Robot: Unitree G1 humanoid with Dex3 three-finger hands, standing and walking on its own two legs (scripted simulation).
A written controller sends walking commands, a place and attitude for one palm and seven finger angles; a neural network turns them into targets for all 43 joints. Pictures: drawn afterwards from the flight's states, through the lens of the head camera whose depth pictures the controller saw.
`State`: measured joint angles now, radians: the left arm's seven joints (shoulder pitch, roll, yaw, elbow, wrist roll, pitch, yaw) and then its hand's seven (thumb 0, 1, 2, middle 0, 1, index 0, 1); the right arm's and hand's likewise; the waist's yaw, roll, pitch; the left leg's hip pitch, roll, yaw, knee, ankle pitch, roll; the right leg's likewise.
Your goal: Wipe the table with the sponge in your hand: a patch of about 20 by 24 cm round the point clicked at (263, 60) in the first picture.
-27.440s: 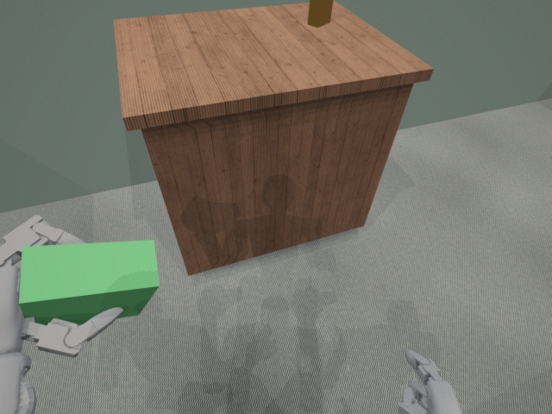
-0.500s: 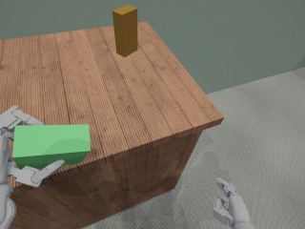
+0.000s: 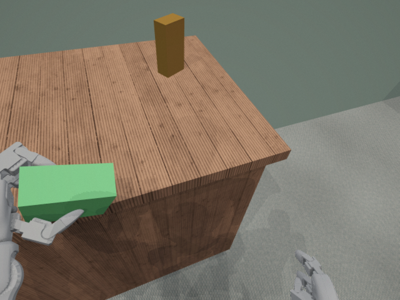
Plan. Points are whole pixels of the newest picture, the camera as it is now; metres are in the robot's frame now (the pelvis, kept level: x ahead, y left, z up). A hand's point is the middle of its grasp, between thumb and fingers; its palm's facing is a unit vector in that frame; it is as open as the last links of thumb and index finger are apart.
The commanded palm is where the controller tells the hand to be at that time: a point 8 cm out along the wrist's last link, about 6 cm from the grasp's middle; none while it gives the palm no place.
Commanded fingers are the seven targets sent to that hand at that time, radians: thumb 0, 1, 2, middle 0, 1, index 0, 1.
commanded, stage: come to a stop and stand still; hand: left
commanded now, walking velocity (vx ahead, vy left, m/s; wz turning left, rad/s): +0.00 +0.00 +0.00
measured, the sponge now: (82, 193) +0.24 +0.22 +0.13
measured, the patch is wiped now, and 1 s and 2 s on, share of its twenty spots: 0.00 0.00 0.00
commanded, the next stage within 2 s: look again from close up in 0.38 s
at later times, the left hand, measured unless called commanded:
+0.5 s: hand (45, 189) +0.23 +0.27 +0.15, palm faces +0.41 -0.84 -0.35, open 9.8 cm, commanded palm +0.17 +0.29 +0.18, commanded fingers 0.00 0.10 1.30 -1.20 -1.60 -1.20 -1.60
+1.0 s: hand (25, 154) +0.26 +0.30 +0.19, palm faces +0.47 -0.77 -0.43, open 9.8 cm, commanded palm +0.18 +0.29 +0.19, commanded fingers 0.00 0.10 1.30 -1.20 -1.60 -1.20 -1.60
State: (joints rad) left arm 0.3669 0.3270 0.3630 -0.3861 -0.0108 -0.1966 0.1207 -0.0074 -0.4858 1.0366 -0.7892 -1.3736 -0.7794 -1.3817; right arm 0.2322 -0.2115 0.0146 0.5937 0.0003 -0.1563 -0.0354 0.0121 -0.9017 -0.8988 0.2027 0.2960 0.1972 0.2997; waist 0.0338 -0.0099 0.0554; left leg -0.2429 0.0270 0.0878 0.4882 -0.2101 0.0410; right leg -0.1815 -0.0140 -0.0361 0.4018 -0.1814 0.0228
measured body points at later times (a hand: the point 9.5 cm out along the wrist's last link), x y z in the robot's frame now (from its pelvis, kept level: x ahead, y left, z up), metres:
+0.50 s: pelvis +0.01 +0.01 +0.00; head +0.04 +0.04 +0.45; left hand +0.20 +0.31 +0.17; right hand +0.21 -0.20 -0.06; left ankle +0.04 +0.09 -0.74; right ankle +0.02 -0.14 -0.74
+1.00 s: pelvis +0.02 +0.00 +0.00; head +0.03 +0.01 +0.45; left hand +0.23 +0.34 +0.21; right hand +0.21 -0.20 -0.08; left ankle +0.04 +0.09 -0.74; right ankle +0.02 -0.14 -0.74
